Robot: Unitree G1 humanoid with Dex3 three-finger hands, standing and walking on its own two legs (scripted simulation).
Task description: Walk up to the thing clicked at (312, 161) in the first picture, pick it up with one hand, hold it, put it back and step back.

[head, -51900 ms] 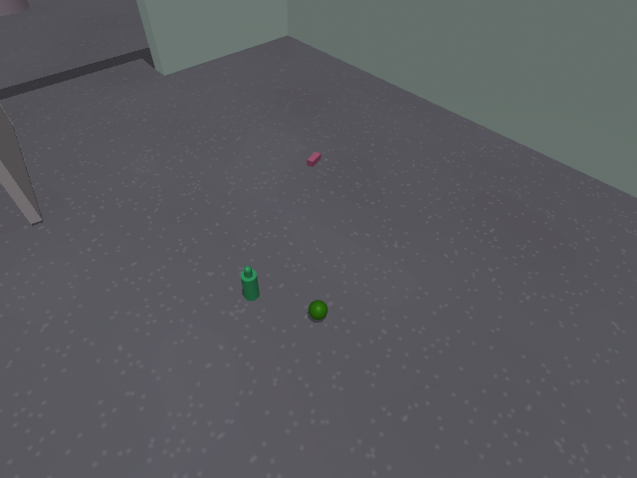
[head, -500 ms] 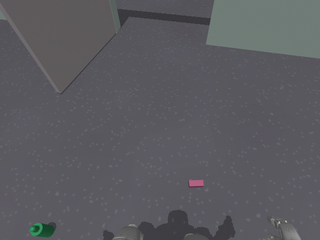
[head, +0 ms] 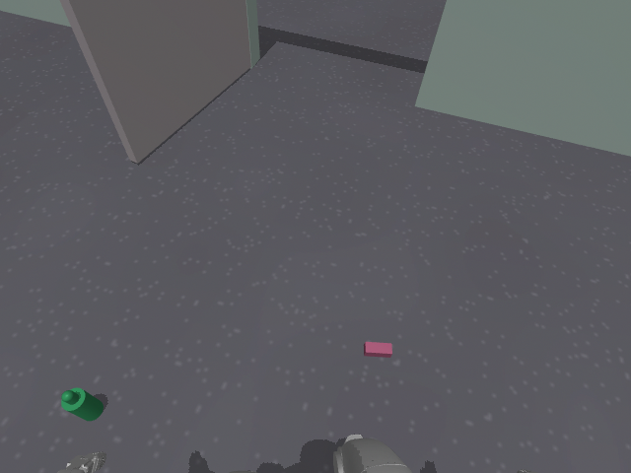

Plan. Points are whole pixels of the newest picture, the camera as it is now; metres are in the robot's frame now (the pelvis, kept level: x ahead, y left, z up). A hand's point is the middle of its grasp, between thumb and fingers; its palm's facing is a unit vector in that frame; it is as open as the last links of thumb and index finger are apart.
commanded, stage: step back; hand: right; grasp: from above
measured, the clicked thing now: (377, 349) +0.54 -0.25 -0.74
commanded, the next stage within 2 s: none
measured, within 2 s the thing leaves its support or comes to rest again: neither
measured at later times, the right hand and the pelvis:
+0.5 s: hand out of the picture -0.05 -0.28 -0.15, palm faces +0.04 +0.94 -0.35, open 7.4 cm; pelvis -0.14 -0.01 +0.01, yaw -2 degrees
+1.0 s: hand out of the picture -0.20 -0.24 -0.13, palm faces +0.06 +0.90 -0.43, open 7.4 cm; pelvis -0.31 +0.04 +0.00, yaw -5 degrees
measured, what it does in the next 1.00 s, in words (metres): walks backwards: right foot, then left foot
